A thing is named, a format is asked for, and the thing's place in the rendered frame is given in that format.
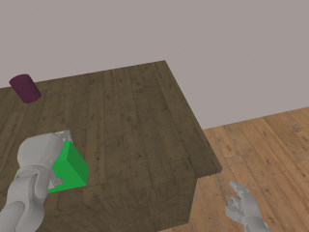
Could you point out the robot right forearm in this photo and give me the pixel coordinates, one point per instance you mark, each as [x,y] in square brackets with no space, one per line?
[255,224]

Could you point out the right robot hand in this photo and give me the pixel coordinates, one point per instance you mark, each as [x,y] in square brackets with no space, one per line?
[247,206]

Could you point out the robot left forearm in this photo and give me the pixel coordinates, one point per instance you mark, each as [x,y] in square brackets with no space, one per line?
[24,211]

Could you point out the table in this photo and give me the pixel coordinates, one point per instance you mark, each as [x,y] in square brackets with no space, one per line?
[136,132]

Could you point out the sponge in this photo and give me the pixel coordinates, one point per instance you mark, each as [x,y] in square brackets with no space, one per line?
[70,167]

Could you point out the left robot hand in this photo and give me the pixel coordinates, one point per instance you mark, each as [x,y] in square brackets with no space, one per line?
[43,150]

